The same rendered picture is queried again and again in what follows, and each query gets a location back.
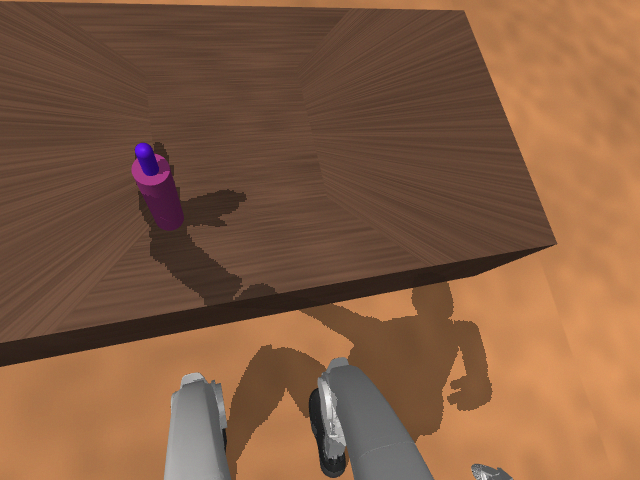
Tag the right robot foot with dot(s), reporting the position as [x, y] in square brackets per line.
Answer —
[331, 468]

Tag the right robot hand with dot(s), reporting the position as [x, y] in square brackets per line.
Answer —
[482, 472]

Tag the bottle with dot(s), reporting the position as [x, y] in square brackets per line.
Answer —
[153, 176]

